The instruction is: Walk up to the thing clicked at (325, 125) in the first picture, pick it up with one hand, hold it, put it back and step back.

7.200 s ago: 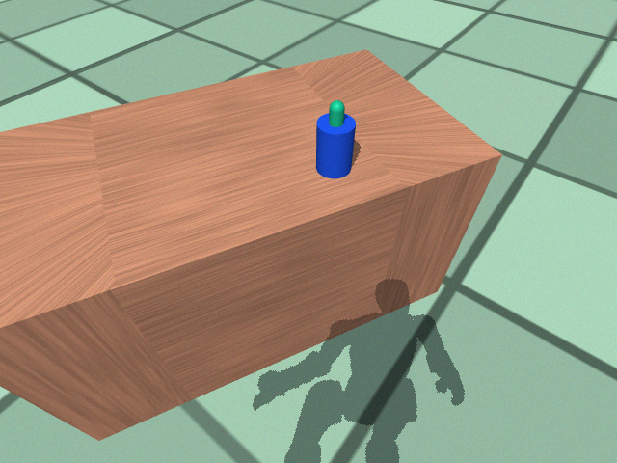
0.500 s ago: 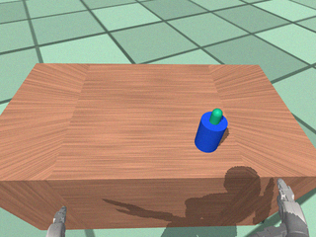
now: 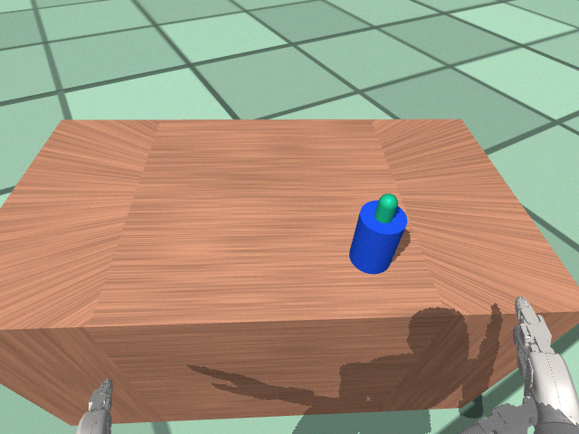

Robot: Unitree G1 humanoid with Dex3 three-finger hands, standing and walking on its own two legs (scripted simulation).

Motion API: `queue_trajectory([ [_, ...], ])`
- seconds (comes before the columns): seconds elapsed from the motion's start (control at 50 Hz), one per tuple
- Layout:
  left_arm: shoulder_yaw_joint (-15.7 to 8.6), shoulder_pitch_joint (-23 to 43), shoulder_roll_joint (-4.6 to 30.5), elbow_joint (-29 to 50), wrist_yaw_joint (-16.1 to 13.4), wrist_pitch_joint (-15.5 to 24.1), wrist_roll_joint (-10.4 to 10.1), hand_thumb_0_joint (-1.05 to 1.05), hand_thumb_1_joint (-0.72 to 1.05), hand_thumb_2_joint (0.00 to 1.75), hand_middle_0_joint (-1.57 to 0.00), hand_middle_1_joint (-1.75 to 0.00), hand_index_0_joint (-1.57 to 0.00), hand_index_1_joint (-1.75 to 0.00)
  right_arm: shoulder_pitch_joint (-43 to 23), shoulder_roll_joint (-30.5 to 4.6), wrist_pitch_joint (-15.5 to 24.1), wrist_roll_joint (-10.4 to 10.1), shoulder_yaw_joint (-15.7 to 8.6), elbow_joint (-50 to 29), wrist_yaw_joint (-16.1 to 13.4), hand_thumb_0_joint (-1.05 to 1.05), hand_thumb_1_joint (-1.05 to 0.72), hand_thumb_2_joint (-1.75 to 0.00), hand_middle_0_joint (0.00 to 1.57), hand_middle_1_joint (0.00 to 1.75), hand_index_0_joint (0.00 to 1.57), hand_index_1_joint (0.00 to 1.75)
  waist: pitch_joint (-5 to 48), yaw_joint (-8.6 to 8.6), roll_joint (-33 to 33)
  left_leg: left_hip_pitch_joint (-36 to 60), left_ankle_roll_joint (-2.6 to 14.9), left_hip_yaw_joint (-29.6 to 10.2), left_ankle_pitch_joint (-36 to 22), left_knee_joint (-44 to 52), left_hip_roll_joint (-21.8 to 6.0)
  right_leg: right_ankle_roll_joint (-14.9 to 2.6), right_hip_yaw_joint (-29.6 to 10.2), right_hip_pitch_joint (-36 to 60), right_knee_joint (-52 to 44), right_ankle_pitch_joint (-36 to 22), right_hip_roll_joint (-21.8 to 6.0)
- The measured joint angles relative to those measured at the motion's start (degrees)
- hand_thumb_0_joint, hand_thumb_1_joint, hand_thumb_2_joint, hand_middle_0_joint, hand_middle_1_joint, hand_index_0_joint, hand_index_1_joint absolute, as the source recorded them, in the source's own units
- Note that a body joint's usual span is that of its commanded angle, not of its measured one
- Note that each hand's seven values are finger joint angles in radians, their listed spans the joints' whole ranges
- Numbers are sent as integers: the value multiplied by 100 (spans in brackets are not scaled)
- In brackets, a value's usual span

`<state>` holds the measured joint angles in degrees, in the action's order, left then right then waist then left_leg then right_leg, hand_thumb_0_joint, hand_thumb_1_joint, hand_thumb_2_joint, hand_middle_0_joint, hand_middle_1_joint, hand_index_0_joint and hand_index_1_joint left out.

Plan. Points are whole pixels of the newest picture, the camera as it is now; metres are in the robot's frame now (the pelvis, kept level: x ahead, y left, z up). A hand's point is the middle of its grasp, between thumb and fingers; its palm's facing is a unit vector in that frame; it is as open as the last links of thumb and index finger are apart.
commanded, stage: rise first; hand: right
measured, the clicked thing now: (379, 229) +0.48 -0.19 -0.04
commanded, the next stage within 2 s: go down in 0.32 s
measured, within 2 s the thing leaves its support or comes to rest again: neither
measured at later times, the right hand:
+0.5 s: hand (501, 377) +0.17 -0.24 +0.05, palm faces +0.27 +0.90 -0.35, open 17.3 cm
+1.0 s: hand (517, 294) +0.27 -0.30 +0.07, palm faces +0.20 +0.98 -0.08, open 17.7 cm
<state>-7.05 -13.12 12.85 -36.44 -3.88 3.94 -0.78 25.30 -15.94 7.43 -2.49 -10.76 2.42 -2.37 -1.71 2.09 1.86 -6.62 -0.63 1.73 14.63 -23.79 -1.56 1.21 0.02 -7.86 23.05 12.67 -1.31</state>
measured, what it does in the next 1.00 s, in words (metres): stands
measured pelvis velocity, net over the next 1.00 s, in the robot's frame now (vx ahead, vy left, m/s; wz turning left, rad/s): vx -0.02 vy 0.00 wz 0.00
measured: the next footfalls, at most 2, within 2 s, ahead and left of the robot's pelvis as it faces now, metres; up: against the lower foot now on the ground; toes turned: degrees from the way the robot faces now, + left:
none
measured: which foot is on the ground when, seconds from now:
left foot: down 0.00-1.00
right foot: down 0.00-1.00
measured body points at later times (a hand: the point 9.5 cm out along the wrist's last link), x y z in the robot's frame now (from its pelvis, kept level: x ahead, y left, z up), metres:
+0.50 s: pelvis -0.01 +0.00 +0.00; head -0.01 +0.01 +0.45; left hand +0.15 +0.27 -0.09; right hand +0.15 -0.29 +0.07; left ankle -0.02 +0.12 -0.74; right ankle +0.00 -0.13 -0.74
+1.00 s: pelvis -0.02 +0.00 -0.01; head -0.01 +0.00 +0.44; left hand +0.15 +0.25 -0.09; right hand +0.25 -0.35 +0.08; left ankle -0.02 +0.12 -0.74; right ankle +0.00 -0.13 -0.74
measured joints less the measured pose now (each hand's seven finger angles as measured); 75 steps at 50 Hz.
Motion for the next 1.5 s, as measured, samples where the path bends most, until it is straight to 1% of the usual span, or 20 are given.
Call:
queue_trajectory([
  [0.22,-39,-10,-3,-28,18,129,7,-1,-53,7,-6,-6,-6,-6,-3,-35,223,11,-54,-200,21,-1,54,-5,6,6,5,6,-64,2,9,-20,-3,-8,-63,3,-8,-10,7,-13,-15,-67,9],
  [0.36,-78,12,4,-149,42,182,9,-1,-53,7,-5,-6,-6,-6,115,-38,332,6,-54,-356,50,-1,54,-5,6,6,5,6,-74,8,27,-36,-4,-21,-89,16,2,-12,20,-33,-4,-75,-2],
  [0.42,-99,39,-3,-194,58,203,49,-1,-53,7,-6,-6,-6,-6,185,4,392,3,-64,-484,68,-1,53,-5,6,6,5,6,-53,0,31,-62,-7,-16,-85,-1,2,-14,15,-66,23,-67,-1],
  [0.56,-174,139,29,-306,67,234,96,-1,-52,5,-6,-6,-7,-6,110,17,584,-18,-237,-389,128,-1,50,-6,5,6,5,6,5,-12,26,-133,-7,-5,-41,-91,-3,-12,2,-141,109,-29,2],
  [0.64,-100,174,18,-339,77,253,123,-1,-52,5,-6,-5,-6,-6,18,95,757,-103,-400,-325,230,-1,52,-6,5,6,5,6,71,-38,-9,-217,-2,4,4,-186,3,-4,-10,-229,205,13,-5],
  [0.72,-17,235,-51,-365,49,248,136,-1,-52,4,-6,-5,-6,-5,-410,60,829,-227,-617,63,440,-1,56,-5,4,6,5,6,94,-61,-46,-285,10,38,38,-268,12,9,-47,-315,299,41,-15],
  [0.78,0,298,-60,-419,-22,256,123,-1,-52,4,-6,-5,-6,-5,-886,-78,847,-411,-850,541,718,-1,57,-5,4,6,5,6,104,-98,-63,-341,13,62,52,-318,15,14,-74,-387,363,53,-18],
  [0.84,107,345,-15,-466,-136,300,64,-1,-52,4,-6,-5,-6,-5,-1467,-262,857,-689,-1120,1087,1089,-1,59,-5,4,6,4,6,107,-137,-90,-434,14,78,63,-379,20,16,-93,-496,445,70,-22],
  [0.88,254,350,7,-442,-226,334,20,-1,-52,4,-5,-4,-6,-5,-1866,-412,867,-869,-1274,1467,1387,-1,59,-4,4,6,4,6,115,-168,-124,-502,12,77,67,-414,23,15,-94,-569,490,79,-26],
  [0.94,466,334,-4,-418,-333,412,-14,-1,-52,4,-5,-4,-6,-5,-2415,-678,846,-1110,-1434,2122,1872,-1,60,-4,4,6,4,6,190,-229,-180,-635,7,57,74,-469,26,8,-77,-698,554,99,-30],
  [0.98,552,310,-28,-411,-369,455,-20,-1,-52,3,-5,-4,-6,-5,-2728,-819,813,-1267,-1521,2548,2160,-1,60,-4,4,6,4,6,253,-275,-206,-747,1,39,87,-521,24,-1,-60,-808,617,125,-29],
  [1.06,652,213,-36,-411,-417,506,-22,-1,-52,3,-5,-4,-6,-5,-3201,-1018,799,-1471,-1658,3196,2604,-1,61,-3,4,6,4,6,342,-326,-234,-960,-19,-5,121,-633,17,-26,-20,-1024,768,197,-25],
  [1.12,681,132,-12,-397,-458,542,-18,-1,-52,3,-5,-5,-6,-5,-3443,-1117,842,-1581,-1742,3517,2831,-1,61,-3,4,6,4,6,376,-343,-243,-1093,-38,-30,150,-712,15,-48,1,-1171,896,260,-25],
  [1.16,686,99,12,-402,-480,558,-15,-1,-52,4,-5,-5,-6,-5,-3556,-1156,889,-1631,-1780,3646,2928,-1,61,-3,3,6,4,6,383,-337,-248,-1163,-50,-46,166,-754,17,-61,15,-1251,973,301,-27],
  [1.24,690,53,67,-344,-525,582,-5,-1,-52,4,-5,-5,-6,-5,-3637,-1183,926,-1629,-1792,3746,2984,-1,61,-3,3,6,4,6,403,-318,-252,-1243,-72,-69,184,-787,20,-83,35,-1354,1073,363,-32],
  [1.34,710,29,67,-251,-573,610,21,-1,-52,4,-5,-5,-6,-5,-3617,-1143,904,-1524,-1752,3664,2898,-1,60,-3,4,5,4,5,446,-283,-261,-1251,-88,-56,204,-781,25,-97,22,-1402,1142,419,-36],
  [1.42,720,32,22,-159,-594,638,23,-1,-52,4,-5,-5,-6,-6,-3632,-1135,897,-1491,-1755,3660,2844,-1,58,-3,5,5,4,5,470,-278,-281,-1236,-94,-25,230,-788,18,-102,-10,-1411,1172,447,-28],
  [1.5,700,35,11,-108,-609,681,14,-1,-52,4,-5,-5,-6,-6,-3736,-1220,871,-1476,-1795,3771,2833,-1,56,-3,5,5,5,5,484,-287,-295,-1256,-91,-3,252,-811,16,-97,-33,-1444,1202,465,-26],
])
